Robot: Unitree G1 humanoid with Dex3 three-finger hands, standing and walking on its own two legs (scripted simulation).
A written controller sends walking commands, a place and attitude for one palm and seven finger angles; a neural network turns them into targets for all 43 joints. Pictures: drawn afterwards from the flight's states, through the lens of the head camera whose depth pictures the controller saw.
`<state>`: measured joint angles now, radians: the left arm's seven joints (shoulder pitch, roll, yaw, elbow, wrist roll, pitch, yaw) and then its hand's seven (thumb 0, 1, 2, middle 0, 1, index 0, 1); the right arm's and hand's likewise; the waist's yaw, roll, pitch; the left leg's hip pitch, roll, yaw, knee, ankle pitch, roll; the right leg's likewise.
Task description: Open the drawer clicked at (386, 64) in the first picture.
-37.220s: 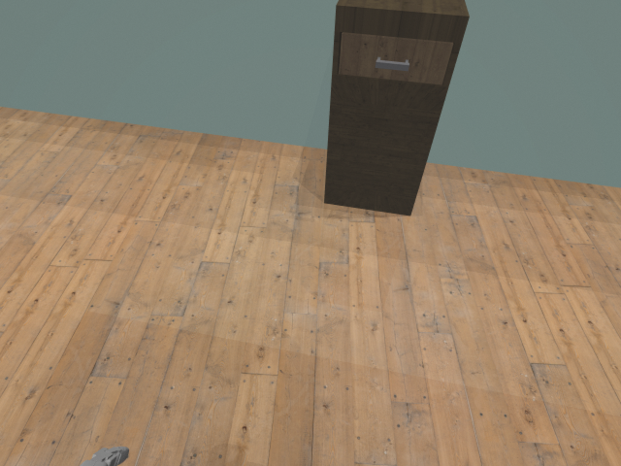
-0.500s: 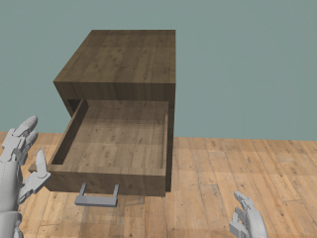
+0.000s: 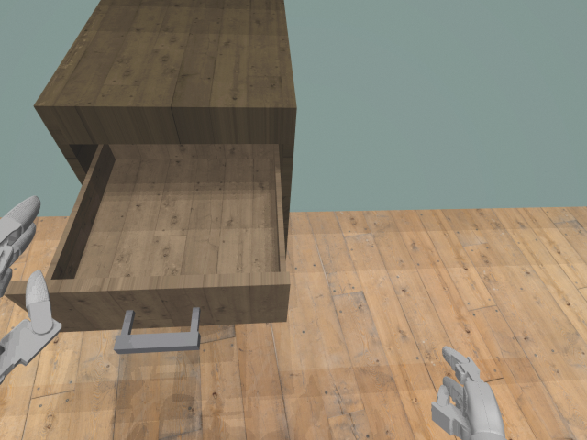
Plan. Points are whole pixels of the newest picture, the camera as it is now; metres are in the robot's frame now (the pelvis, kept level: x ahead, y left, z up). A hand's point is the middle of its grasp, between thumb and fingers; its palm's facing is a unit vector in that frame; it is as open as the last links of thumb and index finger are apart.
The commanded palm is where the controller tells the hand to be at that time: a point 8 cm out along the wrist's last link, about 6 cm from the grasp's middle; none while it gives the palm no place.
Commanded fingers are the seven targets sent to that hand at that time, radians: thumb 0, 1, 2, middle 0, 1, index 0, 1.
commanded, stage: step back with the hand held close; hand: left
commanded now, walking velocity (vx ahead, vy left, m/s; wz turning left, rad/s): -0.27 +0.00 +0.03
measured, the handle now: (160, 329) +0.27 +0.20 -0.05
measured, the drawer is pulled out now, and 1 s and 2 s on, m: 0.29 0.29 0.29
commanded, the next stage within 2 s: stop stepping back and stand still in 0.58 s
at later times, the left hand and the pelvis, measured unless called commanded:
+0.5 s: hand out of the picture +0.09 +0.22 +0.16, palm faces +0.42 -0.79 -0.45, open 7.4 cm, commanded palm +0.02 +0.25 +0.18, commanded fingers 0.00 0.90 0.90 -0.20 -0.30 -0.20 -0.30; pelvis -0.10 -0.03 -0.01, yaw +1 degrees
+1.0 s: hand out of the picture -0.03 +0.18 +0.17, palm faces +0.36 -0.82 -0.44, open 7.4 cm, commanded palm -0.09 +0.23 +0.18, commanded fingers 0.00 0.90 0.90 -0.20 -0.30 -0.20 -0.30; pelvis -0.22 -0.05 +0.00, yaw +0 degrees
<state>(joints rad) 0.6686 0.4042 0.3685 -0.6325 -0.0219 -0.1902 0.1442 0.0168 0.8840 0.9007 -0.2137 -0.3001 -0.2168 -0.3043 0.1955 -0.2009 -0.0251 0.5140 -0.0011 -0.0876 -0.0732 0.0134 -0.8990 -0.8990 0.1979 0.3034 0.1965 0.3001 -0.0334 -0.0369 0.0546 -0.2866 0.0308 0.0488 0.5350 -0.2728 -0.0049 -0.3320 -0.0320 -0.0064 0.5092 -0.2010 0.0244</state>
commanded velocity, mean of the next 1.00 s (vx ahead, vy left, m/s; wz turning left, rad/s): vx -0.14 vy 0.03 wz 0.01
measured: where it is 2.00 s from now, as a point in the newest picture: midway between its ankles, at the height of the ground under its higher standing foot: outside the picture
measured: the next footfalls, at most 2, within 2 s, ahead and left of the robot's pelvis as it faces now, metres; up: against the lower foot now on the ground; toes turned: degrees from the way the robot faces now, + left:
right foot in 0.58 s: -0.10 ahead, -0.14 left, +0.00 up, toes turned -3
left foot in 0.94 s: -0.23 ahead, +0.05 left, +0.00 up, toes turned +4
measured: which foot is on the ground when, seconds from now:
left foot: down 0.00-0.60, up 0.62-0.92, down 0.94-1.00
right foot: down 0.00-0.38, up 0.40-0.56, down 0.58-1.00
